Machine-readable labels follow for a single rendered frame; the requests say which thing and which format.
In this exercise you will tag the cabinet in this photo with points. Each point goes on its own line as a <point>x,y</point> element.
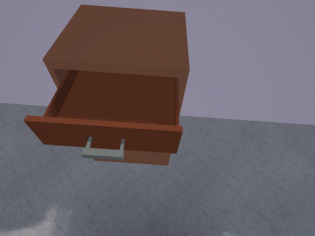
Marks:
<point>124,41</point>

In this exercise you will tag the drawer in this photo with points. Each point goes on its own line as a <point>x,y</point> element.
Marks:
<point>143,110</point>

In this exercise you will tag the handle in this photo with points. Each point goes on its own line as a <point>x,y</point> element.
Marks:
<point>103,153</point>

